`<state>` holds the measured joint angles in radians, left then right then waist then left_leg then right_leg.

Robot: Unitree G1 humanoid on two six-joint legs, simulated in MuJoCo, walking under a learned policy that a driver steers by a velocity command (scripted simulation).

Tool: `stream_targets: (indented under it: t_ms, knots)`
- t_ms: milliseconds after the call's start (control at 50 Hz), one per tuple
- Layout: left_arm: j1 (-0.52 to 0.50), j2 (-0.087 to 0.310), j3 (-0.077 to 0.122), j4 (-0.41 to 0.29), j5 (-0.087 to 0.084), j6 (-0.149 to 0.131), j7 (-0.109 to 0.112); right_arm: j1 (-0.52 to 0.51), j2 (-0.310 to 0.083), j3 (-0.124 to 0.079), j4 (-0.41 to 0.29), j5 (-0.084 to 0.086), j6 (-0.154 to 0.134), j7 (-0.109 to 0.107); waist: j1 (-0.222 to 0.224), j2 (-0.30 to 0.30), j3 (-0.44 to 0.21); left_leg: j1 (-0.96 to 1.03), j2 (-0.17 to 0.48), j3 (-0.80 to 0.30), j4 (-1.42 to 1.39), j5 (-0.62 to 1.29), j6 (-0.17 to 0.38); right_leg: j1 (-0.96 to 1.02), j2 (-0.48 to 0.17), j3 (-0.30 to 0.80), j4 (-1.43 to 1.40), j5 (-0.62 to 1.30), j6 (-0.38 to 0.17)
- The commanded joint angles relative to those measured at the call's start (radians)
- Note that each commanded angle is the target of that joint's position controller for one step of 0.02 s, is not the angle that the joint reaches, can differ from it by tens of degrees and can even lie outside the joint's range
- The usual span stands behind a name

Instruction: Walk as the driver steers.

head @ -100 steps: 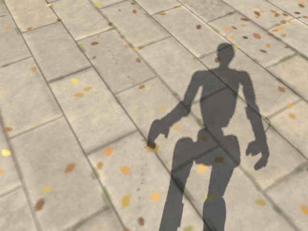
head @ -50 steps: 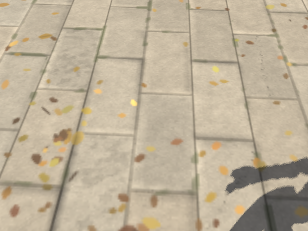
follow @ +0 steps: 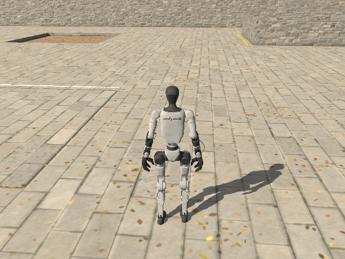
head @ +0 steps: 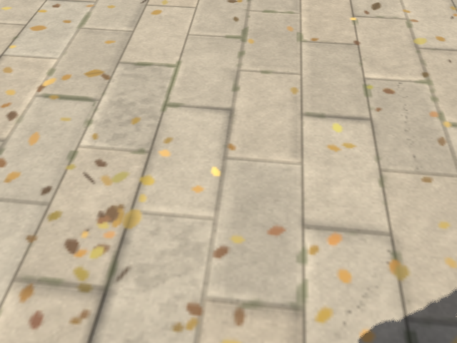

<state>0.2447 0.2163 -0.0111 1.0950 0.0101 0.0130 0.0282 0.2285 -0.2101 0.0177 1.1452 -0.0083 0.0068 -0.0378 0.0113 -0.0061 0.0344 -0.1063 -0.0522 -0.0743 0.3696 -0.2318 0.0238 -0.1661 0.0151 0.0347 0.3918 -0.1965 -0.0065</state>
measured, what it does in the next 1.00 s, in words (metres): walks ahead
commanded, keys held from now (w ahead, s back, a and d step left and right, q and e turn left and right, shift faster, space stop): no key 0.30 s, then w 0.70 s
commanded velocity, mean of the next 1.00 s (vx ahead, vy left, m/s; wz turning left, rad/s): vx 0.24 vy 0.00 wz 0.00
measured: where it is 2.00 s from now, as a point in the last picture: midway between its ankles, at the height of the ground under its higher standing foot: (248, 250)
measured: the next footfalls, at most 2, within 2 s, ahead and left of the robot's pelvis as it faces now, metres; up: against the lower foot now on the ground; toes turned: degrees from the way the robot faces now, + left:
left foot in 1.02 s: +0.42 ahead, +0.03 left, +0.00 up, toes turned +3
right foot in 1.56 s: +0.74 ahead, -0.12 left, +0.00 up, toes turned -4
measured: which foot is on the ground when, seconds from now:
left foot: down 0.00-0.58, up 0.60-1.00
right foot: down 0.00-1.00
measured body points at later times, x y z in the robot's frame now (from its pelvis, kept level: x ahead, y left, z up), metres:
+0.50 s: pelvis +0.03 -0.01 -0.01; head +0.02 -0.01 +0.44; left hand +0.02 +0.23 -0.16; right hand -0.01 -0.25 -0.17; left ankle -0.02 +0.11 -0.74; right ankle +0.01 -0.11 -0.74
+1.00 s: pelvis +0.25 -0.03 -0.03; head +0.29 -0.03 +0.42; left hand +0.12 +0.18 -0.16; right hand +0.44 -0.24 -0.15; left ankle +0.38 +0.03 -0.74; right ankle +0.04 -0.11 -0.74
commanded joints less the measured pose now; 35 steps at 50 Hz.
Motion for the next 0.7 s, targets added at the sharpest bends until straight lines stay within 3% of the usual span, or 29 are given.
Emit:
stream_targets:
  t_ms: [20,300,320,380,420,460,480,500,540,560,580,600,620,640,660,700]
  knots:
    - [0.039,0.094,0.014,-0.009,0.0,-0.007,0.005,0.044,-0.096,-0.013,-0.008,0.0,-0.006,-0.004,-0.002,0.011,0.022,-0.064,0.109,-0.087,-0.068,0.113,0.028,0.007,-0.089,0.08,-0.053,0.08,-0.029]
    - [0.071,0.058,0.012,0.026,0.0,-0.009,0.011,0.093,-0.059,-0.012,0.011,-0.001,-0.008,-0.009,-0.004,0.006,0.029,-0.073,0.106,-0.078,-0.053,0.121,0.027,0.0,-0.088,0.079,-0.044,0.09,-0.032]
    - [0.078,0.051,0.011,0.029,0.002,-0.008,0.011,0.104,-0.053,-0.01,0.014,-0.002,-0.007,-0.008,-0.005,0.007,0.008,-0.068,0.099,-0.076,-0.064,0.038,0.03,0.008,-0.079,0.076,-0.051,0.01,-0.033]
    - [0.071,0.074,0.027,0.012,0.009,0.001,0.005,0.117,-0.091,-0.031,0.0,-0.007,0.003,-0.005,-0.011,0.031,0.061,-0.141,0.072,-0.1,-0.049,-0.385,0.079,-0.081,-0.023,0.056,0.013,-0.373,-0.068]
    - [0.047,0.052,0.027,-0.014,0.016,-0.002,-0.003,0.149,-0.088,-0.038,-0.011,-0.009,0.004,-0.001,-0.029,0.054,0.138,-0.169,0.108,-0.181,-0.071,-0.544,0.123,-0.197,-0.009,0.063,0.071,-0.463,-0.084]
    - [0.006,0.009,0.02,-0.049,0.024,-0.022,-0.012,0.223,-0.111,-0.053,0.001,-0.01,-0.005,-0.003,-0.057,0.139,0.138,-0.07,0.213,-0.343,-0.157,-0.582,0.182,-0.299,0.024,-0.013,0.215,-0.318,-0.071]
    - [-0.008,0.005,0.019,-0.065,0.03,-0.035,-0.017,0.235,-0.132,-0.065,0.003,-0.011,-0.01,-0.003,-0.059,0.17,0.139,-0.043,0.275,-0.411,-0.196,-0.561,0.213,-0.324,0.017,-0.062,0.272,-0.234,-0.066]
    - [-0.027,0.024,0.025,-0.081,0.03,-0.048,-0.021,0.229,-0.134,-0.071,-0.004,-0.011,-0.015,0.001,-0.058,0.155,0.139,-0.061,0.297,-0.428,-0.211,-0.524,0.225,-0.315,-0.004,-0.062,0.292,-0.216,-0.067]
    - [0.024,0.024,0.03,-0.085,0.018,-0.069,-0.032,0.176,-0.137,-0.078,-0.025,-0.01,-0.026,0.007,-0.008,0.14,0.136,-0.139,0.271,-0.361,-0.173,-0.459,0.209,-0.193,-0.007,-0.074,0.199,-0.231,-0.08]
    - [0.118,0.012,0.033,-0.057,0.009,-0.078,-0.033,0.126,-0.124,-0.078,-0.043,-0.004,-0.03,0.008,0.045,0.128,0.139,-0.249,0.224,-0.294,-0.116,-0.412,0.18,-0.024,0.011,-0.081,0.094,-0.197,-0.09]
    - [0.241,0.025,0.042,-0.014,0.004,-0.086,-0.026,0.066,-0.094,-0.073,-0.071,-0.003,-0.039,0.01,0.099,0.064,0.131,-0.387,0.153,-0.203,-0.003,-0.335,0.139,0.176,-0.007,-0.012,0.006,-0.176,-0.096]
    - [0.379,0.125,0.071,0.019,0.011,-0.092,-0.017,0.004,-0.021,-0.053,-0.117,0.006,-0.054,0.019,0.154,-0.177,0.1,-0.552,0.01,-0.007,0.307,-0.248,0.08,0.32,-0.198,0.324,-0.165,-0.384,-0.148]
    - [0.487,0.189,0.093,0.056,0.005,-0.084,-0.019,-0.004,-0.048,-0.059,-0.15,-0.024,-0.065,0.028,0.149,-0.261,0.083,-0.668,-0.018,0.081,0.55,-0.307,0.066,0.365,-0.373,0.604,-0.248,-0.406,-0.209]
    - [0.403,0.133,0.079,0.033,0.009,-0.08,-0.018,-0.004,-0.08,-0.067,-0.143,-0.044,-0.069,0.036,0.089,-0.104,0.131,-0.687,0.045,0.048,0.681,-0.256,0.074,0.293,-0.373,0.562,-0.225,-0.351,-0.213]
    - [0.319,0.103,0.072,-0.001,0.012,-0.086,-0.021,0.01,-0.046,-0.061,-0.133,-0.037,-0.077,0.045,0.051,-0.042,0.146,-0.671,0.078,0.039,0.722,-0.171,0.072,0.232,-0.34,0.472,-0.225,-0.247,-0.204]
    - [0.243,0.07,0.059,-0.029,0.013,-0.101,-0.021,0.002,-0.04,-0.064,-0.136,-0.03,-0.083,0.061,0.012,-0.037,0.123,-0.633,0.114,0.055,0.713,-0.057,0.056,0.198,-0.269,0.318,-0.253,-0.08,-0.182]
